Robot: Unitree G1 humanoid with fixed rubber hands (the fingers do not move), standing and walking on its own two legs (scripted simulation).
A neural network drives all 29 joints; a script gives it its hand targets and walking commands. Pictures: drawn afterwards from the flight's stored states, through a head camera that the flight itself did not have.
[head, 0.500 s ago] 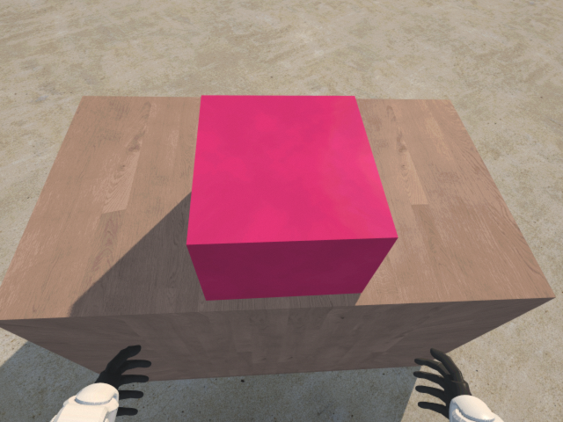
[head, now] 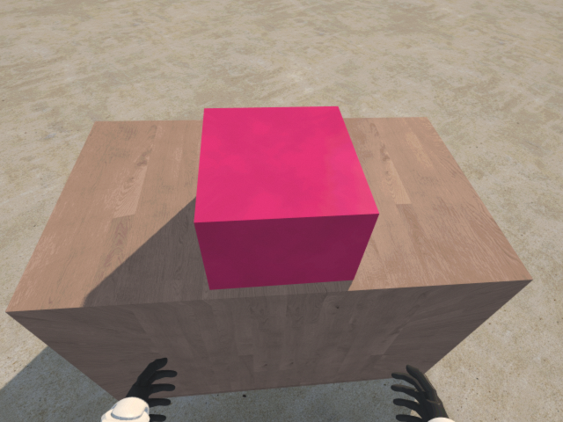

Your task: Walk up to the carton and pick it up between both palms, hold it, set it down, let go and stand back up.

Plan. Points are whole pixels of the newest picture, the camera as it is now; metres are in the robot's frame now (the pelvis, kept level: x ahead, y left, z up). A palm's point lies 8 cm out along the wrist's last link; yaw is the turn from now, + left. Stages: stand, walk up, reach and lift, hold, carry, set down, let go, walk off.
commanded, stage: let go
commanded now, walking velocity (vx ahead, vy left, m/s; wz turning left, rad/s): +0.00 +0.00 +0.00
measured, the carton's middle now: (277, 192) +0.54 +0.02 -0.02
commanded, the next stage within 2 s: stand in 0.92 s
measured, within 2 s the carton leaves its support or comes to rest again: neither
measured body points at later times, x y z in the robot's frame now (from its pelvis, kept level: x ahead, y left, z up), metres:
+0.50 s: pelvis +0.02 +0.01 +0.00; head +0.02 +0.02 +0.45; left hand +0.19 +0.24 -0.08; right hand +0.18 -0.24 -0.08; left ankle +0.02 +0.12 -0.74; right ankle +0.03 -0.12 -0.74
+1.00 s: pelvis +0.05 -0.02 +0.00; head +0.05 +0.00 +0.45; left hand +0.21 +0.20 -0.09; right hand +0.20 -0.26 -0.09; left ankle +0.03 +0.12 -0.74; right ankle +0.03 -0.12 -0.74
